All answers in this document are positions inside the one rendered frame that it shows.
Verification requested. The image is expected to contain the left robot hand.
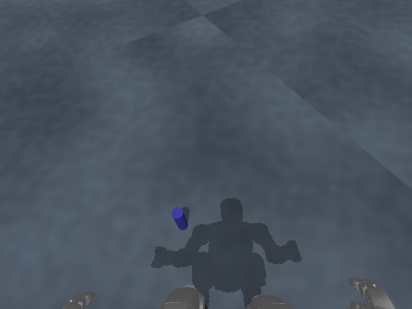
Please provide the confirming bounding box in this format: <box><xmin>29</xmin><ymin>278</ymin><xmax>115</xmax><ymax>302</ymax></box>
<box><xmin>63</xmin><ymin>292</ymin><xmax>95</xmax><ymax>309</ymax></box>

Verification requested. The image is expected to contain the right robot hand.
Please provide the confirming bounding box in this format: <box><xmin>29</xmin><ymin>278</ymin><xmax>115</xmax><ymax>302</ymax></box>
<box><xmin>346</xmin><ymin>277</ymin><xmax>396</xmax><ymax>309</ymax></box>

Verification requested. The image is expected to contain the can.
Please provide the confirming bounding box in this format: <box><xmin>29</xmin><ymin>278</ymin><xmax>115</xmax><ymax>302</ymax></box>
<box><xmin>172</xmin><ymin>207</ymin><xmax>188</xmax><ymax>230</ymax></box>

